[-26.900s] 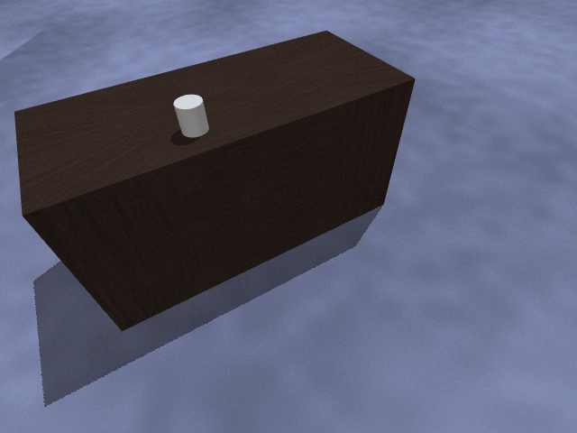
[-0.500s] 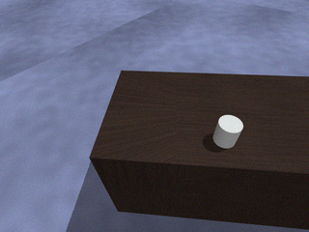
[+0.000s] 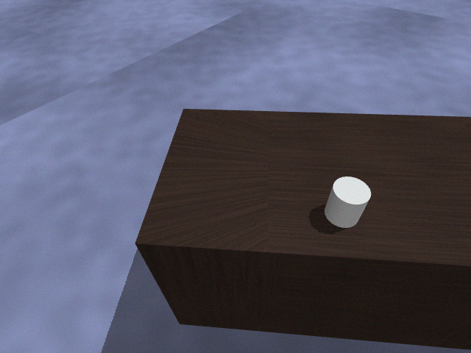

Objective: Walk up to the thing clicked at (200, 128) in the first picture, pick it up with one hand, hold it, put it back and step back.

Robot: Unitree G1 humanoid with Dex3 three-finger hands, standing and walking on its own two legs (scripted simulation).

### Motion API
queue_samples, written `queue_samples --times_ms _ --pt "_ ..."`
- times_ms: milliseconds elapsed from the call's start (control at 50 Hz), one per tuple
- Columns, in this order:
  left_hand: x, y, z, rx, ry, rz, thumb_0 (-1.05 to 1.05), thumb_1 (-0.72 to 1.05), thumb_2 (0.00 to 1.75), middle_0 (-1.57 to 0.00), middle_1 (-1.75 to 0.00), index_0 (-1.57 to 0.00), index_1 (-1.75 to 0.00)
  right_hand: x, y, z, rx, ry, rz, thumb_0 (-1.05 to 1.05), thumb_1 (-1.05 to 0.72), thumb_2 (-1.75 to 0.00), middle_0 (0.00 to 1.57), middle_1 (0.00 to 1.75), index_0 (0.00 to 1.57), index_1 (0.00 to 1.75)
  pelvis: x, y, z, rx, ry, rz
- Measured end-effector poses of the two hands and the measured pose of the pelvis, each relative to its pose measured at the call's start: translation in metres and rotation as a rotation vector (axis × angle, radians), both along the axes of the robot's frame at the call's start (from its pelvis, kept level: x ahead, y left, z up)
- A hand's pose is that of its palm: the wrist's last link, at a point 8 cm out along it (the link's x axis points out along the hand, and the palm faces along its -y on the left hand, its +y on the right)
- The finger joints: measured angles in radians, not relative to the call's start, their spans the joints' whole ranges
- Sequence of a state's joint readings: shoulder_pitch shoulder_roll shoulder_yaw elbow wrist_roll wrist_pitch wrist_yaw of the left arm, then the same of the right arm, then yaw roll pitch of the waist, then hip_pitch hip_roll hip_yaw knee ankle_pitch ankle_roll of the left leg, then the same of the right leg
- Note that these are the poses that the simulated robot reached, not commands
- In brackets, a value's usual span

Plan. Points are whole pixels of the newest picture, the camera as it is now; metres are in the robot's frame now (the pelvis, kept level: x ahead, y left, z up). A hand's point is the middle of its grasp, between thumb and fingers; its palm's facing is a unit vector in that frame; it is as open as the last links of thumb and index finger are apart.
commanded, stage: stand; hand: right
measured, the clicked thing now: (346, 202) +0.48 -0.24 -0.08
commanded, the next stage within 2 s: none
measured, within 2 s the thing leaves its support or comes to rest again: neither
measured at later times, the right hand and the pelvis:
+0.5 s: hand out of the picture +0.06 -0.25 -0.16, palm faces -0.02 +0.94 -0.34, open 9.2 cm; pelvis +0.00 +0.00 +0.00, yaw +0 degrees
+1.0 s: hand out of the picture +0.07 -0.25 -0.16, palm faces -0.02 +0.94 -0.34, open 7.4 cm; pelvis +0.01 +0.00 +0.00, yaw +0 degrees
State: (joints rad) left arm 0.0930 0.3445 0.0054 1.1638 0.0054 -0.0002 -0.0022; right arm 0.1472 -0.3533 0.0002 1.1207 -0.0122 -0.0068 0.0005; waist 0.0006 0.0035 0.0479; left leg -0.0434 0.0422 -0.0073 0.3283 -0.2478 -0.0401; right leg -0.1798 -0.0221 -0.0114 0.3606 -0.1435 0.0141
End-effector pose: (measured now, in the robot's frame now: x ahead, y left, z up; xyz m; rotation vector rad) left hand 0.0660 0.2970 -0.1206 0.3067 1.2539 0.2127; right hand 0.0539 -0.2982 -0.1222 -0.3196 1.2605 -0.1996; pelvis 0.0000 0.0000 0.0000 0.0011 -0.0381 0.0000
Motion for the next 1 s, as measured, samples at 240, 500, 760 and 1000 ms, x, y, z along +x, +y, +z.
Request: queue_samples --times_ms 240,500,760,1000 --pt "0.0 0.0 0.0 -0.002 0.001 -0.004 0.01 0.9 0.9 -0.2 -0.3 -0.2 -0.3 0.0 0.0 0.0 -0.001 -0.003 -0.007 0.0 0.31 -0.28 0.15 0.19 0.14 0.19 0.001 0.001 0.0 0.001 -0.001 -0.002" --pt "0.0 0.001 0.001 0.0 -0.007 -0.008 0.01 0.9 0.9 -0.2 -0.3 -0.2 -0.3 -0.002 0.003 0.0 0.007 -0.006 -0.008 0.0 -0.57 -0.82 0.2 0.29 0.2 0.29 -0.001 0.001 0.0 0.002 0.0 -0.006" --pt "0.0 0.002 0.001 0.006 0.023 -0.007 0.01 0.9 0.9 -0.2 -0.3 -0.2 -0.3 -0.002 0.002 -0.003 0.011 0.022 -0.015 0.01 -0.88 -0.89 0.21 0.3 0.2 0.3 0.005 0.001 0.0 0.003 0.011 -0.008" --pt "0.017 -0.001 0.002 0.003 -0.008 -0.018 0.01 0.9 0.9 -0.2 -0.3 -0.2 -0.3 0.012 0.001 -0.002 0.009 -0.003 -0.011 0.01 -0.9 -0.9 0.21 0.3 0.2 0.3 0.011 0.0 0.0 0.001 0.014 -0.006"
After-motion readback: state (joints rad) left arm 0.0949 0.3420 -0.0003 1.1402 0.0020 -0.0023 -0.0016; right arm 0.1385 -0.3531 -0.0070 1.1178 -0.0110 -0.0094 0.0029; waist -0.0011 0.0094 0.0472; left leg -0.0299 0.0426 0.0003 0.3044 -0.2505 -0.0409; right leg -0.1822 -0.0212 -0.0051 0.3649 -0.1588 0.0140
